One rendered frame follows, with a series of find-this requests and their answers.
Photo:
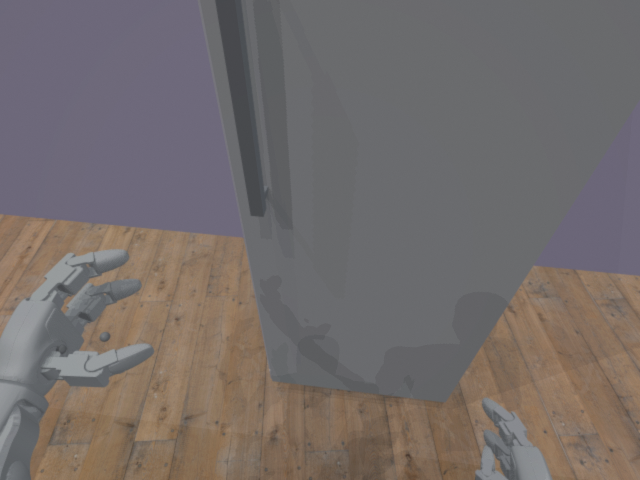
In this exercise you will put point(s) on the robot left hand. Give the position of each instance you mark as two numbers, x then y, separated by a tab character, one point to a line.
38	326

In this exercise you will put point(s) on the handle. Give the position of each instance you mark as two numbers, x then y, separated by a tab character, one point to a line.
232	30

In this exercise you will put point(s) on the fridge door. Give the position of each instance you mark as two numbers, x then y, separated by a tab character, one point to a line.
419	156

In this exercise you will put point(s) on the robot left forearm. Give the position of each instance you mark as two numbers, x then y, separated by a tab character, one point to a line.
21	409

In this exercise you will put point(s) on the robot right hand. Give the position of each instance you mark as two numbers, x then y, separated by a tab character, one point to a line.
519	459

